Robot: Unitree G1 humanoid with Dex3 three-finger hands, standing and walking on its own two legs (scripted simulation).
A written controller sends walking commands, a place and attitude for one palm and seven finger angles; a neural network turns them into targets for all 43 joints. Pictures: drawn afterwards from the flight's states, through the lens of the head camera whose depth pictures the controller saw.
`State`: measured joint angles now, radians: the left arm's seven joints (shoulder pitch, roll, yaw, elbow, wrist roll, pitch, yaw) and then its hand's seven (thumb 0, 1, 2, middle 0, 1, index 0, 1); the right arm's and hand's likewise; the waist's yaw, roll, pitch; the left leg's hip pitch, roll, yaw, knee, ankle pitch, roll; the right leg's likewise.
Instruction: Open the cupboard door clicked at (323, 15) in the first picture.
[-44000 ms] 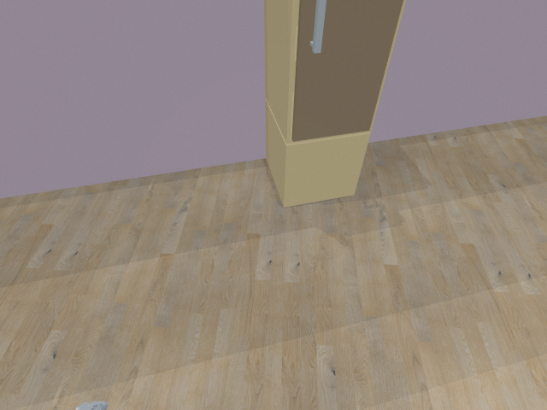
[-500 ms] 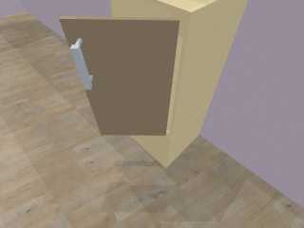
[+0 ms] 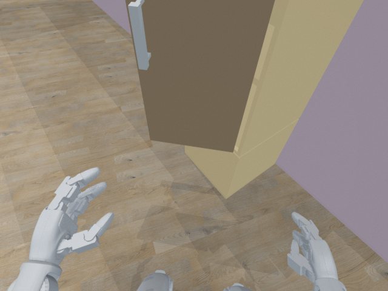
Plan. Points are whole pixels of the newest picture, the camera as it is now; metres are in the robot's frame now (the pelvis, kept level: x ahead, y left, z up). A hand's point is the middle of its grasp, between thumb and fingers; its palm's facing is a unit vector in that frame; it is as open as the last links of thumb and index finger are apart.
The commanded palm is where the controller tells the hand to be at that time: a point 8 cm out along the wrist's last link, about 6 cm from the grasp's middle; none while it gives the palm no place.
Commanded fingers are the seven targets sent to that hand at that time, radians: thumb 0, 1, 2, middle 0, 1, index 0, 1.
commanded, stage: raise the hand with hooked fingers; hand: left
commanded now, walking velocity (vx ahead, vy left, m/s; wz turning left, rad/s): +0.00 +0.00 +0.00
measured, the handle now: (142, 34) +0.65 +0.21 +0.18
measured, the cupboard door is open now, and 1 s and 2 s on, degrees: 44 44 44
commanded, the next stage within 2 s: move the hooked fingers beside the handle in 1.54 s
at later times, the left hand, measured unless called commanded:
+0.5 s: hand (70, 175) +0.27 +0.25 +0.12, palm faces -0.02 -1.00 -0.04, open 12.4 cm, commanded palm +0.25 +0.30 +0.13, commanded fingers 0.00 -0.36 0.36 -0.29 -1.11 -0.29 -1.11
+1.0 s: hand (39, 123) +0.32 +0.30 +0.19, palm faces +0.02 -1.00 -0.05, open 14.0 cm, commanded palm +0.29 +0.34 +0.20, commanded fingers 0.00 -0.50 0.30 -0.30 -1.20 -0.30 -1.20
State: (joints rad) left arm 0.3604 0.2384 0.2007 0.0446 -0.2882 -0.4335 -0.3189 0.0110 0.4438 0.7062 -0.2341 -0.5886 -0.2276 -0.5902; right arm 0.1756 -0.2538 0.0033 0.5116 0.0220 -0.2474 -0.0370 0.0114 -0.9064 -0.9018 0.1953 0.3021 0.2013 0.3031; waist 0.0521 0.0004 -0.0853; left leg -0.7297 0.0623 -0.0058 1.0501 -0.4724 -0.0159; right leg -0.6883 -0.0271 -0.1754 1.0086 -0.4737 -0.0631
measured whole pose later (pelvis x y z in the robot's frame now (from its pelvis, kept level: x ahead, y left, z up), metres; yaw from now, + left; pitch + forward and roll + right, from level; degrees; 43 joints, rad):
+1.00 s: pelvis +0.03 +0.03 +0.06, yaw -1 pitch +1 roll -1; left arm -0.11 0.44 0.42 0.28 -0.33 -0.02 -0.47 -0.01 -0.50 0.30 -0.30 -1.19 -0.30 -1.19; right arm 0.24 -0.26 0.09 0.60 0.06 -0.23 -0.10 0.01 -0.90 -0.90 0.20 0.30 0.21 0.30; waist 0.05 0.04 -0.02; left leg -0.30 0.02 0.06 0.60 -0.31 0.02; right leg -0.28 -0.03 -0.12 0.56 -0.29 -0.01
